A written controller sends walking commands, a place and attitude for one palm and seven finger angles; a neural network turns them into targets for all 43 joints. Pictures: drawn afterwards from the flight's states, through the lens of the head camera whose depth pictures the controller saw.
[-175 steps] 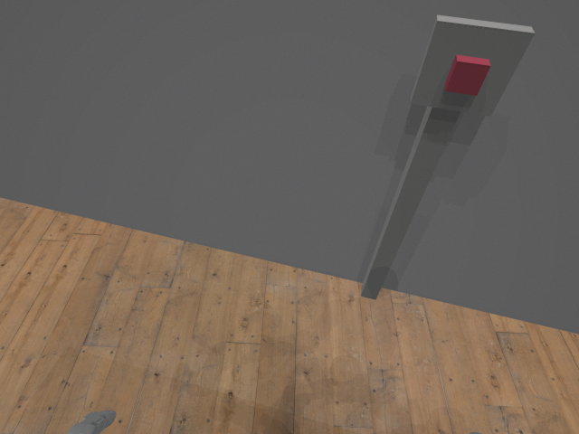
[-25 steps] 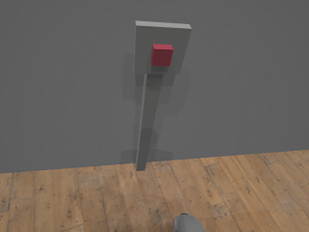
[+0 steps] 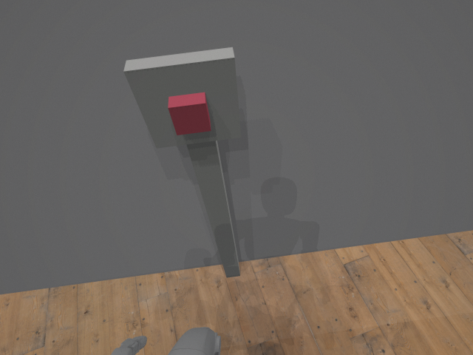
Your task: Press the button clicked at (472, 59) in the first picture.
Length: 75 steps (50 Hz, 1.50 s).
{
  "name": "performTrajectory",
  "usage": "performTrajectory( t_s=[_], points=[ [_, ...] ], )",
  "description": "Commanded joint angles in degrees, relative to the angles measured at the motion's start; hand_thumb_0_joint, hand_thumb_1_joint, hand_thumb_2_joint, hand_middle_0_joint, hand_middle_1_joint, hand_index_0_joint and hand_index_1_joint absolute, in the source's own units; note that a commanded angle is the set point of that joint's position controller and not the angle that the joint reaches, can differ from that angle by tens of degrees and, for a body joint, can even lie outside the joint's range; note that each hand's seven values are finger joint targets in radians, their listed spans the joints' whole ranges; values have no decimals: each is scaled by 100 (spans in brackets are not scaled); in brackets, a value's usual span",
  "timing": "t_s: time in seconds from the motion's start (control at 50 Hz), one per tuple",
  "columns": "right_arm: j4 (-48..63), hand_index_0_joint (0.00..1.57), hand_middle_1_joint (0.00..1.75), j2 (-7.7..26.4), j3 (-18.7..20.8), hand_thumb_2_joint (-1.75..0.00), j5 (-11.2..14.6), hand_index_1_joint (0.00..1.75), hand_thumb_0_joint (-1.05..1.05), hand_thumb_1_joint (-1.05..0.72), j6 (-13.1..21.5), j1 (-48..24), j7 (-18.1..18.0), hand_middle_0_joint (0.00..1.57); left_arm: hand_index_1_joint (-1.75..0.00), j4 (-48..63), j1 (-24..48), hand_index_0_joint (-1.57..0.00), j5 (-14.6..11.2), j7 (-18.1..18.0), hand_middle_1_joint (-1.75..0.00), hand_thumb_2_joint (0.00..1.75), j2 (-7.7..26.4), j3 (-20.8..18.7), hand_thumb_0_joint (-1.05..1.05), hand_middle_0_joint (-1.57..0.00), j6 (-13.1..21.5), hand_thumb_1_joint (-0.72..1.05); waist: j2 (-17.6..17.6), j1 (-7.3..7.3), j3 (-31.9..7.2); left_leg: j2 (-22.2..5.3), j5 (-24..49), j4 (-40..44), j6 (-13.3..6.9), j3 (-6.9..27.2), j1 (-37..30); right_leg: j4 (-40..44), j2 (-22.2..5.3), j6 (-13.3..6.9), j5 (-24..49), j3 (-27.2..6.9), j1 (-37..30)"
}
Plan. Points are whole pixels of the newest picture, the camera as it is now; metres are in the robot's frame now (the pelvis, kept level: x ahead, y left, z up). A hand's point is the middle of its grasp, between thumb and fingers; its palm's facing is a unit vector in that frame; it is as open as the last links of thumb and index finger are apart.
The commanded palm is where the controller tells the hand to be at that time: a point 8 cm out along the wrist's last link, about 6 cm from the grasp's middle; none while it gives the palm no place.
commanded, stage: come to a stop and stand still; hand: left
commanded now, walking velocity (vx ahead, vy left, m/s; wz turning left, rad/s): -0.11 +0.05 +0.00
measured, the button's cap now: (190, 113) +0.45 +0.09 +0.17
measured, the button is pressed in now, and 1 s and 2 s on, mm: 0 0 0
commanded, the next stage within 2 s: look again from close up in 1.20 s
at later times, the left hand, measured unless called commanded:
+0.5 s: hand out of the picture -0.05 +0.26 -0.18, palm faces +0.10 -0.97 -0.20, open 7.4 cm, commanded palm none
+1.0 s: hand out of the picture -0.08 +0.22 -0.17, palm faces +0.02 -0.98 -0.20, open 7.3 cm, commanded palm none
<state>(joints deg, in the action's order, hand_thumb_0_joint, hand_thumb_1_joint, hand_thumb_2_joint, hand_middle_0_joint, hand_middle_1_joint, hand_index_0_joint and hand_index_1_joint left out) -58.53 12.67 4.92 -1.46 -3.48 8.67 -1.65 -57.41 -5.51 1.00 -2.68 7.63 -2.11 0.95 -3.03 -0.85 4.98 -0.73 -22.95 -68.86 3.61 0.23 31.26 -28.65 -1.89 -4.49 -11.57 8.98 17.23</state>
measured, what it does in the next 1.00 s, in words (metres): steps on the spot: left foot, then right foot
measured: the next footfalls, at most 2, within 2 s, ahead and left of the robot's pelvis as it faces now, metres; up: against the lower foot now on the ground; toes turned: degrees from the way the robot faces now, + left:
left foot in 0.32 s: -0.03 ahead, +0.17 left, +0.00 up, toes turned +4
right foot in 0.62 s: -0.06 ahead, -0.05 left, +0.00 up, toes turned -2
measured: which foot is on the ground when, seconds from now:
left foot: up 0.00-0.30, down 0.32-1.00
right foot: down 0.00-0.32, up 0.34-0.60, down 0.62-1.00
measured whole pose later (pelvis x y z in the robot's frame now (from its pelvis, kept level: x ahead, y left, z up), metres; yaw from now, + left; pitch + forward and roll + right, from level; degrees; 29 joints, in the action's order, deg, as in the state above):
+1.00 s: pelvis -0.08 +0.05 +0.01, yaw -1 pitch -2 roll +0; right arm -67.3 6.6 0.2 -0.9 -0.2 17.7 -1.6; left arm -65.3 -15.4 0.4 -2.4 8.3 -0.2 0.0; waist -0.1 -0.5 0.9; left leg -1.3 -11.6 -22.7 0.0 -4.7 9.1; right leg -24.0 0.5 -1.4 -14.7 1.5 7.4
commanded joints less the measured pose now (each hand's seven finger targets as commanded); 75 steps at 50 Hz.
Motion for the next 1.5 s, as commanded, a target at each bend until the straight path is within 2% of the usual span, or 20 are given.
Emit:
performTrajectory(
  t_s=[0.0,0.2,0.26,0.28,0.3,0.32,0.34,0.42,0.52,0.58,0.62,0.68,0.82,0.98,1.26,1.28,1.3,1.36,1.4,1.48],
  points=[
    [159,20,30,190,50,-90,-21,30,0,-90,-183,796,70,20,-30,323,-498,-20,18,-103,-30,90,1099,-280,0,-20,-28,90,1090,-28,-752,-36,422,-314,91,395,-67,769,-1784,-510,3667,-1044,-472],
    [559,20,30,178,-118,-90,61,30,0,-90,129,81,135,20,-30,426,-969,-20,138,29,-30,90,1440,-344,0,-20,-135,90,1315,338,-858,-82,-277,2508,-108,-201,-1153,912,-1656,-631,1401,-1558,-655],
    [309,20,30,163,-156,-90,87,30,0,-90,246,750,103,20,-30,335,-876,-20,62,60,-30,90,1423,-321,0,-20,-175,90,1219,46,-1119,8,765,4374,-184,-434,-2396,519,-1351,-226,924,-1351,-313],
    [256,20,30,350,-138,-90,97,30,0,-90,302,897,101,20,-30,349,-921,-20,15,68,-30,90,1194,-264,0,-20,-196,90,574,3,-1131,-331,1090,4888,-250,-96,-2877,32,-1013,33,356,-1061,80],
    [321,20,30,754,-81,-90,35,30,0,-90,334,845,85,20,-30,416,-1017,-20,-34,92,-30,90,844,-185,0,-20,-225,90,-878,36,-895,-1419,1574,5321,-600,1204,-2693,-637,-360,396,-846,-531,762],
    [460,20,30,886,-97,-90,5,30,0,-90,273,434,68,20,-30,434,-842,-20,-17,73,-30,90,746,-147,0,-20,-263,90,-1259,74,-423,-1952,2091,5594,-997,1532,-1740,-1342,-89,512,-1769,-580,769],
    [515,20,30,748,-167,-90,-31,30,0,-90,268,111,-4,20,-30,347,-864,-20,-8,78,-30,90,768,-171,0,-20,-293,90,-817,200,-199,-1864,1982,5692,-1172,1236,-1129,-1886,-139,507,-1675,-891,446],
    [330,20,30,380,-280,-90,32,30,0,-90,354,10,-92,20,-30,-62,-1263,-20,19,110,-30,90,762,-187,0,-20,-306,90,-753,354,-239,-1172,2510,5383,-1086,478,-1580,-2580,21,525,-1111,-1081,519],
    [-39,20,30,380,-258,-90,45,30,0,-90,413,682,-114,20,-30,-157,-1044,-20,-12,95,-30,90,504,9,0,-20,-199,90,-490,73,-394,-1282,3537,5077,-1287,625,-2582,-970,-102,613,-1329,-826,281],
    [-239,20,30,334,-259,-90,108,30,0,-90,450,869,-94,20,-30,-457,-1495,-20,-33,61,-30,90,556,36,0,-20,-83,90,-141,197,-669,-965,3553,4528,-925,498,-2473,838,-160,567,352,-865,-842],
    [-256,20,30,62,-310,-90,171,30,0,-90,488,899,-78,20,-30,-598,-1549,-20,-29,12,-30,90,755,53,0,-20,12,90,481,72,-777,-575,2585,4448,-528,132,-2079,666,-778,287,2048,-1505,-1285],
    [-423,20,30,58,-326,-90,115,30,0,-90,445,947,-66,20,-30,-651,-1432,-20,-39,-1,-30,90,689,73,0,-20,37,90,1061,36,-784,-510,2506,4584,-433,11,-2371,492,-640,200,2303,-1304,-1121],
    [-685,20,30,-31,-401,-90,101,30,0,-90,410,1004,-46,20,-30,-683,-1316,-20,-61,10,-30,90,516,130,0,-20,-51,90,389,87,222,-526,1394,5114,-475,62,-2134,1044,-411,306,121,-1306,-430],
    [-728,20,30,-96,-383,-90,78,30,0,-90,338,1208,-26,20,-30,-658,-1418,-20,-56,29,-30,90,531,115,0,-20,-57,90,401,65,323,-455,744,5111,-457,27,-2041,1327,-373,286,-775,-1404,-141],
    [-780,20,30,-168,-406,-90,97,30,0,-90,425,1334,-67,20,-30,-803,-1677,-20,-62,25,-30,90,319,143,0,-20,14,90,212,48,37,-536,1171,5082,-453,55,-2151,1150,-334,266,-105,-1337,-279],
    [7,20,30,720,-255,-90,22,30,0,-90,419,905,61,20,-30,-236,-1424,-20,47,59,-30,90,1518,178,0,-20,139,90,-102,-133,536,-197,1004,4760,-330,189,-1824,981,-250,144,-675,-1288,33],
    [57,20,30,501,-214,-90,-29,30,0,-90,519,746,10,20,-30,-226,-1486,-20,9,10,-30,90,1083,23,0,-20,161,90,-241,50,-166,-421,792,4413,-398,68,-1761,762,-476,127,-810,-1458,-8],
    [85,20,30,289,-191,-90,27,30,0,-90,579,1042,-31,20,-30,-121,-1520,-20,23,5,-30,90,1008,1,0,-20,233,90,417,-52,-802,-326,1285,4089,-470,90,-1835,885,-631,43,-214,-1666,-403],
    [147,20,30,369,-191,-90,27,30,0,-90,574,1025,-9,20,-30,-15,-1410,-20,14,-3,-30,90,1040,-17,0,-20,223,90,921,-59,-593,-283,1342,4070,-521,57,-1711,848,-633,31,110,-1604,-417],
    [232,20,30,649,-165,-90,41,30,0,-90,610,823,-14,20,-30,158,-1367,-20,-1,-4,-30,90,1131,-35,0,-20,201,90,460,32,-477,-469,2166,4247,-635,155,-1870,383,-434,86,1183,-1318,-527]
  ],
)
